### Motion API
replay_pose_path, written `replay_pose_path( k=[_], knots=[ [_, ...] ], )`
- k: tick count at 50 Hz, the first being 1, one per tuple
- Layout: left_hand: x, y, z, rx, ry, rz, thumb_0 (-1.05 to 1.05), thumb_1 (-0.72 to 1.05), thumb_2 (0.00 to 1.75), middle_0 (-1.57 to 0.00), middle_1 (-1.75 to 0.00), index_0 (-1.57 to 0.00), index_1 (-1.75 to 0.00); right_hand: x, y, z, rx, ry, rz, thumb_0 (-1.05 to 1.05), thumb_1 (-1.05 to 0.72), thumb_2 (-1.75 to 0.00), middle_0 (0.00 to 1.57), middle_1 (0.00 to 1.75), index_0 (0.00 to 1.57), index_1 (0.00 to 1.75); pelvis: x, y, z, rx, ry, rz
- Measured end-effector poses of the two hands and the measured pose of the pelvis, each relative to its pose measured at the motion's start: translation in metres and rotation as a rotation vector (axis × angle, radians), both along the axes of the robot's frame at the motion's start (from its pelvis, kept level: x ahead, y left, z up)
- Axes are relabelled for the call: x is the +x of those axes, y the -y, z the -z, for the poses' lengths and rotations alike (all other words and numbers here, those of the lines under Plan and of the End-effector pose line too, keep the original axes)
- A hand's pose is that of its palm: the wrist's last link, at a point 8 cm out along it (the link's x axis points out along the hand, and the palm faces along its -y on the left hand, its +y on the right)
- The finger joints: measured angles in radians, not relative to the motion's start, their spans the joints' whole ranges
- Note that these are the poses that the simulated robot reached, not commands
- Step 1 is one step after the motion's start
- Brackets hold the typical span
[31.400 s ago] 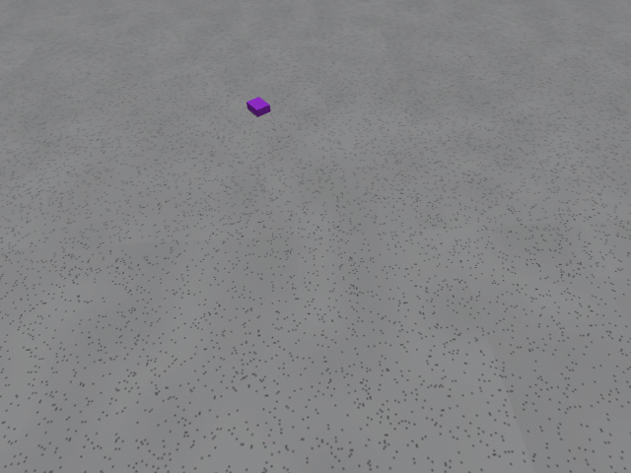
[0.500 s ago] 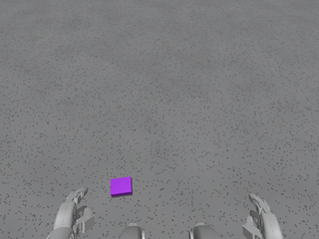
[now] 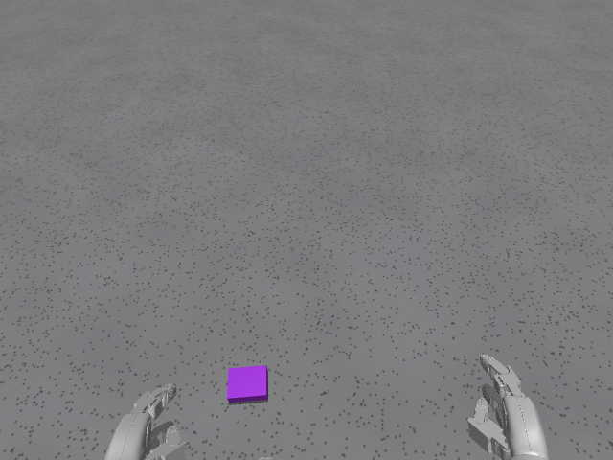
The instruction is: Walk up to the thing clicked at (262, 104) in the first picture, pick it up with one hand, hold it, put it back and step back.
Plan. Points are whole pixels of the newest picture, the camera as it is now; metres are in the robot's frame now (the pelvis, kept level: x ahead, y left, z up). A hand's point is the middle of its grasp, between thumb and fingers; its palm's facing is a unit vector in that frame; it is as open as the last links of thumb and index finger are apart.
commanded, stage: home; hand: left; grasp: from above
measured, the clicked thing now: (248, 383) +0.45 +0.21 -0.69
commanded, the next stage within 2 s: stand in 1.64 s
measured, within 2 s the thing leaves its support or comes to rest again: neither
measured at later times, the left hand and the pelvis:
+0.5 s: hand (188, 452) +0.16 +0.17 -0.05, palm faces +0.04 -0.98 -0.20, open 7.4 cm; pelvis -0.01 -0.01 +0.00, yaw +0 degrees
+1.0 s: hand (182, 449) +0.16 +0.18 -0.05, palm faces +0.04 -0.98 -0.20, open 7.4 cm; pelvis +0.00 +0.00 +0.00, yaw +0 degrees
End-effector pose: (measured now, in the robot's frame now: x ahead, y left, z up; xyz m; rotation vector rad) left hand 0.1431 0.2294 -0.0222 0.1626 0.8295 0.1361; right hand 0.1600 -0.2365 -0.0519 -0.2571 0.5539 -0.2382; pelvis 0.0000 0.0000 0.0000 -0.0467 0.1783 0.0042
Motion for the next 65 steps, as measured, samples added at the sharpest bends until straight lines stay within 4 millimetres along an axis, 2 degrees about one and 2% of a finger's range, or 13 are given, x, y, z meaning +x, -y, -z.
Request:
replay_pose_path(
  k=[18,39,65],
  knots=[
    [0.0,0.007,-0.001,0.005,0.003,0.013,0.01,0.91,0.9,-0.2,-0.3,-0.2,-0.3,-0.023,0.013,0.01,0.002,-0.047,0.043,0.01,-0.9,-0.9,0.21,0.3,0.2,0.3,-0.004,0.005,0.001,0.006,0.002,0.008],
    [-0.002,0.004,-0.001,0.008,0.003,0.014,0.01,0.91,0.9,-0.2,-0.3,-0.2,-0.3,-0.013,0.008,0.005,0.0,-0.014,0.031,0.01,-0.9,-0.9,0.21,0.3,0.2,0.3,-0.004,0.003,0.001,0.004,0.003,0.008],
    [0.006,-0.001,-0.002,0.011,0.005,0.023,0.01,0.91,0.9,-0.2,-0.3,-0.2,-0.3,-0.015,0.006,0.008,-0.003,-0.04,0.045,0.01,-0.91,-0.9,0.21,0.3,0.2,0.3,0.002,-0.002,0.002,0.0,-0.005,0.011]
  ],
)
